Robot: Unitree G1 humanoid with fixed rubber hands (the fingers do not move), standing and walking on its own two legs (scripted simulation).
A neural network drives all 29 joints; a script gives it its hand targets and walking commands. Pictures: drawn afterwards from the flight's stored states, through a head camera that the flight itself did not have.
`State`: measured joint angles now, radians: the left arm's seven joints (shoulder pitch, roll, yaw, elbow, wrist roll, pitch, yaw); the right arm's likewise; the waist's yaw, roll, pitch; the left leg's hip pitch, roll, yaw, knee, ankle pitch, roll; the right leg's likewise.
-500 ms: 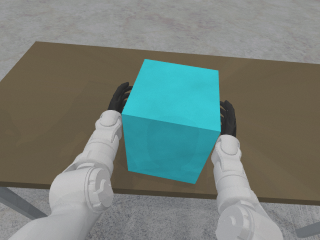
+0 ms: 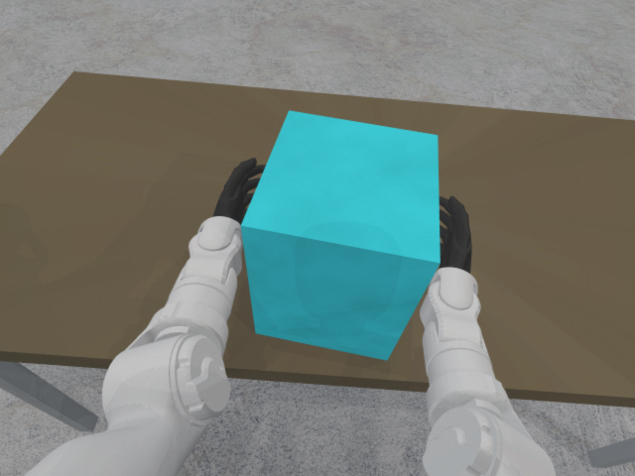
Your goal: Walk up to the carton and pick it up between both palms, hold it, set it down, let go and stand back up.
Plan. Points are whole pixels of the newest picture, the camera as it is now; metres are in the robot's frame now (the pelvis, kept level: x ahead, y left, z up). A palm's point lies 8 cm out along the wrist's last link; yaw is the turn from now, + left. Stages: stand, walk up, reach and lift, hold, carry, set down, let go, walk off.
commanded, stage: set down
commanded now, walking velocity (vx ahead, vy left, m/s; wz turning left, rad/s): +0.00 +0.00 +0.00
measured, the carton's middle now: (340, 241) +0.44 -0.04 +0.04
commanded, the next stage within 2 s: none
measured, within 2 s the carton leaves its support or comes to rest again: neither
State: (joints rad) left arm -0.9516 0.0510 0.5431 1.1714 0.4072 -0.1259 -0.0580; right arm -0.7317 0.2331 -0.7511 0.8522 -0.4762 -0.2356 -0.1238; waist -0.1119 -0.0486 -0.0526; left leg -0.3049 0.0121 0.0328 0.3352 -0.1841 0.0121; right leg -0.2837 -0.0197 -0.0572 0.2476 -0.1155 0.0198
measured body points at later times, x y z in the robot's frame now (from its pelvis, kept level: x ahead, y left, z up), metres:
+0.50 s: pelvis +0.00 +0.00 +0.00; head +0.06 +0.03 +0.44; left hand +0.46 +0.11 +0.07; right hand +0.39 -0.18 +0.07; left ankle -0.02 +0.10 -0.75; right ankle -0.01 -0.13 -0.75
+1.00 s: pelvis +0.00 +0.01 -0.02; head +0.07 +0.04 +0.42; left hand +0.49 +0.13 +0.05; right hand +0.41 -0.20 +0.04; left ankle -0.02 +0.11 -0.75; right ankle -0.01 -0.13 -0.75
